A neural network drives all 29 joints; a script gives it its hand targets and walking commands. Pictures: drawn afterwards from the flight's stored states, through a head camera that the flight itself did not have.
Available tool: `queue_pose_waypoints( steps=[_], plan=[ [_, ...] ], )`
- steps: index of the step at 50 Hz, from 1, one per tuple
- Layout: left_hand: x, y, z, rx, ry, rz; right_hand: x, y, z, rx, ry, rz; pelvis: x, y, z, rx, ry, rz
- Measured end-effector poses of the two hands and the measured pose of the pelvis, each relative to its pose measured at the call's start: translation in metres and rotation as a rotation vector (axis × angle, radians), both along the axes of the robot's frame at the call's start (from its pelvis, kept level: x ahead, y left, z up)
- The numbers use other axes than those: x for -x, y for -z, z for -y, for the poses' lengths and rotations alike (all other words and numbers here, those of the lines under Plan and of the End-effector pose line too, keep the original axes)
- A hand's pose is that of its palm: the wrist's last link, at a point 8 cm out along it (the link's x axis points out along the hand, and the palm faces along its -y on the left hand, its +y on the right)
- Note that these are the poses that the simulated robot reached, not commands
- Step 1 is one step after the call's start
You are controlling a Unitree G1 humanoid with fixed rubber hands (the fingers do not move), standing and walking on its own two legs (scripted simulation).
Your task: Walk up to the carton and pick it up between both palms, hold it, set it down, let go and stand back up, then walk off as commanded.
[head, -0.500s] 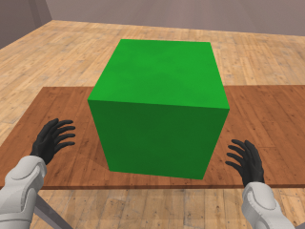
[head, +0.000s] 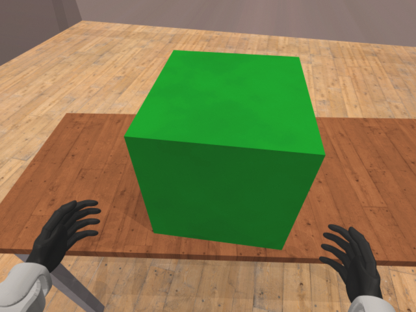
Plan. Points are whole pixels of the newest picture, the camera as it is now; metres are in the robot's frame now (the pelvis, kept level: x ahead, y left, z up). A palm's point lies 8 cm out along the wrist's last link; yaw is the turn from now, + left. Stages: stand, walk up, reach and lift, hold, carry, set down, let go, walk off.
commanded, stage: set down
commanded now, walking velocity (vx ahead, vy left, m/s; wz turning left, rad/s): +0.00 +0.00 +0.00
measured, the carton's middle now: (225, 146) +0.46 +0.02 +0.09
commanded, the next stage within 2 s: none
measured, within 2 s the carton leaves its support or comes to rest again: neither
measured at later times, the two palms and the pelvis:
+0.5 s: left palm (54, 277) +0.17 +0.28 +0.06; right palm (359, 293) +0.18 -0.20 +0.05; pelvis +0.01 +0.00 +0.00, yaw +1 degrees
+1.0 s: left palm (69, 296) +0.15 +0.27 +0.01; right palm (360, 303) +0.17 -0.21 +0.02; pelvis +0.01 -0.01 +0.00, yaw +1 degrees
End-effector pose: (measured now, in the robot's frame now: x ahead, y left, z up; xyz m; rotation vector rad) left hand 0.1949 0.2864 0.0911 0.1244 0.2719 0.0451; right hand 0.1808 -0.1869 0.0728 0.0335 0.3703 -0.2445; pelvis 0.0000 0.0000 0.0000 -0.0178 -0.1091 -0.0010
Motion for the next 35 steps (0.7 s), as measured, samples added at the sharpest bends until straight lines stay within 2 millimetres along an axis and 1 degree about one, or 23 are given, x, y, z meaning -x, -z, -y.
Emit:
queue_pose_waypoints(
  steps=[7, 12, 24, 29, 35],
  plan=[
    [0.019, 0.008, 0.003, -0.019, -0.005, -0.025, 0.009, 0.002, -0.001, 0.011, -0.015, -0.023, -0.004, 0.0, 0.002, 0.003, -0.006, -0.008],
    [0.026, 0.017, 0.0, -0.025, -0.026, -0.051, 0.009, 0.008, 0.001, 0.034, -0.025, -0.049, -0.006, 0.0, 0.003, 0.005, -0.016, -0.013],
    [0.026, 0.034, 0.003, -0.028, -0.044, -0.098, 0.003, 0.024, 0.007, 0.044, -0.047, -0.076, -0.014, 0.0, 0.002, 0.008, -0.018, -0.034],
    [0.027, 0.044, 0.005, -0.025, -0.054, -0.131, 0.004, 0.033, 0.013, 0.054, -0.049, -0.089, -0.016, 0.0, 0.002, 0.009, -0.019, -0.036],
    [0.03, 0.055, 0.009, -0.019, -0.068, -0.155, 0.007, 0.042, 0.014, 0.056, -0.067, -0.109, -0.017, 0.0, 0.003, 0.008, -0.018, -0.037]
  ],
)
